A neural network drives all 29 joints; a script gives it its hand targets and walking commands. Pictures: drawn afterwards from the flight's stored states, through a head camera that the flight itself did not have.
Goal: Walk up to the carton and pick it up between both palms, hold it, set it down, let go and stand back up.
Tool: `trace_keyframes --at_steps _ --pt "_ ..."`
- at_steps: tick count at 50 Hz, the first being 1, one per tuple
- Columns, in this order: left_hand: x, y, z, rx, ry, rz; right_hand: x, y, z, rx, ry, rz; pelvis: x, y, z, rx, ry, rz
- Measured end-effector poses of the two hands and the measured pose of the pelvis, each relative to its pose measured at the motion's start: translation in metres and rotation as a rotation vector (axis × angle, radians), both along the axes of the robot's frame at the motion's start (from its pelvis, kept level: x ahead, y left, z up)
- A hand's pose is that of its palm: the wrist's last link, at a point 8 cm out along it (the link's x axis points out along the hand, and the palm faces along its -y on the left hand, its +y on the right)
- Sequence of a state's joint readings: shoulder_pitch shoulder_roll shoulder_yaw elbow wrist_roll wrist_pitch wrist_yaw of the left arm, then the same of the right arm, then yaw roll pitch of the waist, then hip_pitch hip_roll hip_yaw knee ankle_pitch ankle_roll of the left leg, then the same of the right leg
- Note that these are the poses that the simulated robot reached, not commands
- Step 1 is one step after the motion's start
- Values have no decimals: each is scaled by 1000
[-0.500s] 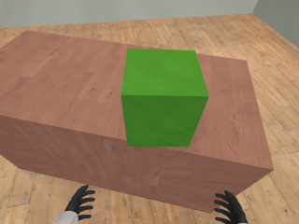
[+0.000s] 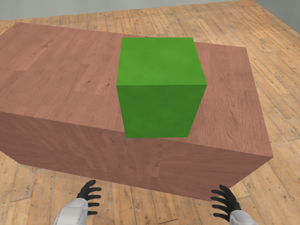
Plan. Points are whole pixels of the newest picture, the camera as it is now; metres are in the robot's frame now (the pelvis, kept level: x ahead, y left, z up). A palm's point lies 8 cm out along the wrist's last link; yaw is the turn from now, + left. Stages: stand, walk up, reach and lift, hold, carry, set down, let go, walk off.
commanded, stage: set down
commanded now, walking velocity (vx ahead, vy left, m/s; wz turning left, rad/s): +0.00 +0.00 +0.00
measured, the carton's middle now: (157, 90) +0.49 +0.02 +0.05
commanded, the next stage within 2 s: let go in 0.06 s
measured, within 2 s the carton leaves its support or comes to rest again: neither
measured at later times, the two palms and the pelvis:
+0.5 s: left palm (83, 203) +0.19 +0.22 -0.11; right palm (234, 209) +0.18 -0.22 -0.11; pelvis +0.00 +0.00 -0.01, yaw +1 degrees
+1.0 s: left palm (75, 219) +0.14 +0.22 -0.09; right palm (241, 220) +0.15 -0.22 -0.09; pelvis -0.02 +0.00 +0.00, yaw +1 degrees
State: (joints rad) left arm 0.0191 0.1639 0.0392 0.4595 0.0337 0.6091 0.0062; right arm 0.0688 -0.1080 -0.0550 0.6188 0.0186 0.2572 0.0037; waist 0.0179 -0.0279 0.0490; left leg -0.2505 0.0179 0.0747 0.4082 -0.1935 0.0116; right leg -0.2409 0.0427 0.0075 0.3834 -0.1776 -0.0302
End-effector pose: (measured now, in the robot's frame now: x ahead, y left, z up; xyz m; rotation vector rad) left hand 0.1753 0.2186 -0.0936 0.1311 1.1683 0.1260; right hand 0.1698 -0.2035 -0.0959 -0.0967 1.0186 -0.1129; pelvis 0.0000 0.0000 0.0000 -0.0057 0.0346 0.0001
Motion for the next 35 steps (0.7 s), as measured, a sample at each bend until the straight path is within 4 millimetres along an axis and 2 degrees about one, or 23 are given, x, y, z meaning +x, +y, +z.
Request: trace_keyframes --at_steps 6,10,18,25,30,35 --pt "1 -1 -4 10 31 -4 -1 -7 -4 -8 17 -11 1 0 -1 1 1 -2" --pt "-3 1 -16 0 93 18 -4 -8 -12 -14 76 8 2 -2 -3 3 14 2" --pt "0 1 -25 4 100 29 3 -9 -20 -17 90 18 2 -5 -6 -1 50 14" --pt "11 1 -20 0 56 25 14 -13 -18 -32 53 13 2 -4 -7 -4 56 23" --pt "18 -1 -7 13 -46 -13 24 -16 -3 -42 -48 21 -1 -5 -5 -2 31 19" --pt "4 -3 -1 6 -42 -16 18 -17 6 -41 -54 27 -3 -4 -1 -1 -16 15"
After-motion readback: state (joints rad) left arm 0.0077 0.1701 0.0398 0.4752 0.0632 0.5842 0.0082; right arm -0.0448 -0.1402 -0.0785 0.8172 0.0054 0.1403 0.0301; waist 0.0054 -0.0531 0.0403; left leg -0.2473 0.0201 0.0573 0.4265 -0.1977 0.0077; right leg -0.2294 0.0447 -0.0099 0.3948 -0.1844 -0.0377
